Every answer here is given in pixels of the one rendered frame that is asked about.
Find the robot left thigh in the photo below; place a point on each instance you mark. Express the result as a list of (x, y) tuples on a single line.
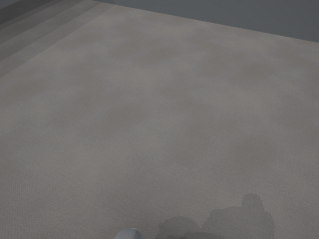
[(129, 233)]

